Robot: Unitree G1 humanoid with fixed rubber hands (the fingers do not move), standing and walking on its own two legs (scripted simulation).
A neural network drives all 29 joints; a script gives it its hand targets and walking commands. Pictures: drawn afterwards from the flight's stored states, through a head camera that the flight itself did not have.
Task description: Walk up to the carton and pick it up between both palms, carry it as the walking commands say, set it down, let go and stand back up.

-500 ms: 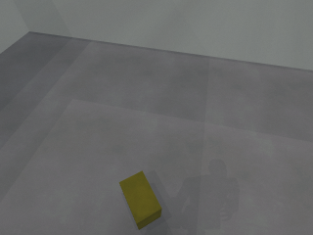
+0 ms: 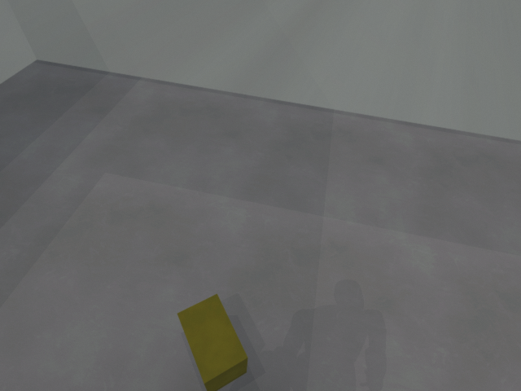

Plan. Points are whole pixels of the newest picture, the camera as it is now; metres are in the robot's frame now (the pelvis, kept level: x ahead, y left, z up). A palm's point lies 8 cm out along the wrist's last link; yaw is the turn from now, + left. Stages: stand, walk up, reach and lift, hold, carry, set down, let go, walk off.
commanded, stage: walk up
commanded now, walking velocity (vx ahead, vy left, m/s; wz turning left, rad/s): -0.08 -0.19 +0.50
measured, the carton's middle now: (213, 344) +0.39 +0.11 -0.67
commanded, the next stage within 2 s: none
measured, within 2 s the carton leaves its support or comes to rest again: neither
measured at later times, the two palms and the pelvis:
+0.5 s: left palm out of the picture -0.08 +0.18 -0.14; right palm (432, 378) +0.17 -0.30 -0.11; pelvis -0.02 -0.07 -0.01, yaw +17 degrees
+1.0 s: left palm out of the picture -0.09 +0.18 -0.11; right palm out of the picture +0.15 -0.27 -0.14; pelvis -0.02 -0.07 +0.01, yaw +23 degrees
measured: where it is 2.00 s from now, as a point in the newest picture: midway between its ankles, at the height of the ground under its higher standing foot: outside the picture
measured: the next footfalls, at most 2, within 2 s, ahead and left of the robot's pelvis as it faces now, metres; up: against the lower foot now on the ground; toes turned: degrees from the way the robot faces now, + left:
right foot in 0.22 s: +0.03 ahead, -0.23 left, +0.00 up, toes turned +7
left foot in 0.54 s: -0.05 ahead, +0.05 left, +0.00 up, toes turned +20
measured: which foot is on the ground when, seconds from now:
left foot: down 0.00-0.22, up 0.24-0.52, down 0.54-0.82, up 0.84-1.00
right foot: up 0.00-0.20, down 0.22-0.54, up 0.56-0.78, down 0.80-1.00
